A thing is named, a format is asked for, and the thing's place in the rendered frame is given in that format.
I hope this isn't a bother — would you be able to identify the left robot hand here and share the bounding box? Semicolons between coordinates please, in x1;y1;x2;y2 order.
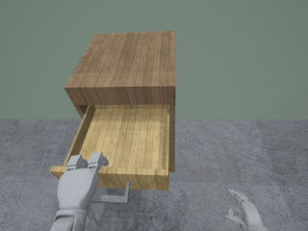
57;152;109;226

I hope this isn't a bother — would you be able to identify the right robot hand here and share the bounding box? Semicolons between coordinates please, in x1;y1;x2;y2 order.
225;190;264;231

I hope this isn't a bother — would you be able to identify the robot left forearm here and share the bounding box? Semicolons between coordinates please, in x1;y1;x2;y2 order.
50;208;88;231

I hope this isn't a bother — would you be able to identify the drawer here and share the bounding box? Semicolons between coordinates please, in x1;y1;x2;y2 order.
50;104;170;191

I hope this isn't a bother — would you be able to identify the cabinet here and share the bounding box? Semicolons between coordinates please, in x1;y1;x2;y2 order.
64;31;176;172

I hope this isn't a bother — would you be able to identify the handle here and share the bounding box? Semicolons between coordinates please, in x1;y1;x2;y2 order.
90;181;131;205

